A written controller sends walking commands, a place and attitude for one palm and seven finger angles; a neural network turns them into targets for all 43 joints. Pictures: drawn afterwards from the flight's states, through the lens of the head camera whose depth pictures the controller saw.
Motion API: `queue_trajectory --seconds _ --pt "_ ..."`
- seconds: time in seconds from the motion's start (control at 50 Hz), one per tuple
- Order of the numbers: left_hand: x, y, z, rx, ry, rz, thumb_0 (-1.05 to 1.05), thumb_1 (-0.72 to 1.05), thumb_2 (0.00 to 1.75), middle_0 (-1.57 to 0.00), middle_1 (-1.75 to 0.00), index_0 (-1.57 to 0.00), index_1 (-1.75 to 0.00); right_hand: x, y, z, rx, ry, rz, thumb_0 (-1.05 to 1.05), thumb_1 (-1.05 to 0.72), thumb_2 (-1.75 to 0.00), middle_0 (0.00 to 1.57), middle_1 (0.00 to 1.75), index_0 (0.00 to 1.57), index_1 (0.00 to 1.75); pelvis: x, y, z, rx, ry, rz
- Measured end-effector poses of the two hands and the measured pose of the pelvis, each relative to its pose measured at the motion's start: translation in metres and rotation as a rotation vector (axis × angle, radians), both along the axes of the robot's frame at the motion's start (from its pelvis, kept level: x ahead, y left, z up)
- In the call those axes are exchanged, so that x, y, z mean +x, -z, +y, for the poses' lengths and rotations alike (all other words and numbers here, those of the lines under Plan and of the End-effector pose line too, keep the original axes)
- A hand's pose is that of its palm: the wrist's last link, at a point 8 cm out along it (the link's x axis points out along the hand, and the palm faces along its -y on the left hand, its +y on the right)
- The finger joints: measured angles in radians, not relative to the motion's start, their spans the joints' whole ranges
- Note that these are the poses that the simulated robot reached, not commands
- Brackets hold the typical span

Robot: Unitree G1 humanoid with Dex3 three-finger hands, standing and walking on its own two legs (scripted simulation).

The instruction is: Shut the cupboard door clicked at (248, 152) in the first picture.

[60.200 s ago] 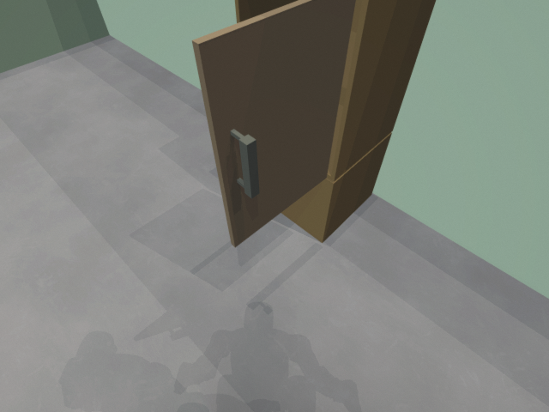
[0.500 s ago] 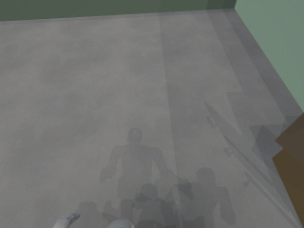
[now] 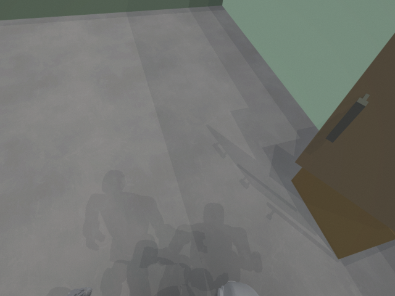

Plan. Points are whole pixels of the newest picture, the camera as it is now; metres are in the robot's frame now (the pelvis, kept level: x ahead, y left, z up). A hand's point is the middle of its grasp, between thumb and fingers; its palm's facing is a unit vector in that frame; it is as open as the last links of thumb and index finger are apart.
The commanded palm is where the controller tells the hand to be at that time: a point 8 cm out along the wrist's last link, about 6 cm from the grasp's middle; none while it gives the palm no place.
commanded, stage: turn to face it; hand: left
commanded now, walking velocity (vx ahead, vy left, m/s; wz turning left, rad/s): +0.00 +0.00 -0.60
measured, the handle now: (347, 118) +0.61 -0.41 -0.02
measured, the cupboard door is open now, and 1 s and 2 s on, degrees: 29 29 29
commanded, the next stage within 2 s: take the last steps up to it in 0.92 s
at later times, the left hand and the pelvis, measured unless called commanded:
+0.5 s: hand (132, 286) +0.15 +0.15 -0.17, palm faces -0.27 -0.94 -0.22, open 7.4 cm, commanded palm none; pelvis +0.02 -0.02 +0.00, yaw -17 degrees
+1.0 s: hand (166, 256) +0.22 +0.08 -0.16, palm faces -0.52 -0.81 -0.27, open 7.4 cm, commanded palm none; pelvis +0.03 -0.04 -0.01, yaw -31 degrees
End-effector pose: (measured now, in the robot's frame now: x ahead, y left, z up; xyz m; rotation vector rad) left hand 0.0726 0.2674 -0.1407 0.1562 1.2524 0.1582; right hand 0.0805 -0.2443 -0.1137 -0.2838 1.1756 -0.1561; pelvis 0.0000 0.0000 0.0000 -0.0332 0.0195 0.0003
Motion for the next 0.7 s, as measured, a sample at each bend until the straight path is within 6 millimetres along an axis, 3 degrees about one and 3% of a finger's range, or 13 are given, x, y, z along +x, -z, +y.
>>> queue_trajectory --seconds 0.1,0.2,0.26,0.34,0.44,0.56,0.7 --pt "0.036 -0.009 -0.015 0.022 0.093 -0.024 0.0 0.91 0.89 -0.2 -0.3 -0.19 -0.3 -0.033 0.011 -0.015 0.029 0.102 0.047 0.01 -0.9 -0.9 0.2 0.3 0.21 0.3 0.004 0.001 -0.009 -0.002 0.066 -0.001" --pt "0.073 -0.009 -0.043 0.065 0.196 -0.093 0.0 0.91 0.89 -0.2 -0.3 -0.19 -0.3 -0.065 0.038 -0.046 0.055 0.208 0.091 0.01 -0.9 -0.9 0.21 0.3 0.21 0.3 0.008 0.018 -0.029 0.021 0.127 0.001" --pt "0.079 -0.015 -0.058 0.076 0.229 -0.1 0.0 0.91 0.89 -0.2 -0.3 -0.19 -0.3 -0.071 0.04 -0.06 0.039 0.252 0.117 0.01 -0.9 -0.9 0.2 0.3 0.21 0.3 0.007 0.014 -0.032 0.02 0.158 -0.003" --pt "0.078 -0.017 -0.069 0.067 0.261 -0.064 0.0 0.91 0.89 -0.2 -0.3 -0.2 -0.3 -0.064 0.027 -0.067 0.03 0.283 0.076 0.01 -0.9 -0.9 0.2 0.3 0.2 0.3 0.009 0.006 -0.034 0.034 0.201 -0.002" --pt "0.08 -0.01 -0.072 0.036 0.299 -0.027 0.0 0.91 0.89 -0.2 -0.3 -0.2 -0.3 -0.048 0.013 -0.065 0.018 0.307 0.004 0.01 -0.9 -0.9 0.2 0.3 0.2 0.3 0.015 0.003 -0.03 0.038 0.254 0.002" --pt "0.097 0.012 -0.059 0.0 0.334 0.003 0.0 0.9 0.89 -0.2 -0.3 -0.2 -0.3 -0.034 0.006 -0.049 -0.025 0.338 -0.077 0.01 -0.9 -0.9 0.2 0.3 0.2 0.3 0.029 0.013 -0.011 0.016 0.328 0.014" --pt "0.13 0.005 -0.057 0.002 0.413 0.005 0.0 0.91 0.89 -0.2 -0.3 -0.2 -0.3 -0.065 -0.002 -0.024 -0.018 0.401 -0.029 0.0 -0.9 -0.9 0.2 0.3 0.21 0.3 0.033 0.003 -0.007 0.006 0.417 0.002"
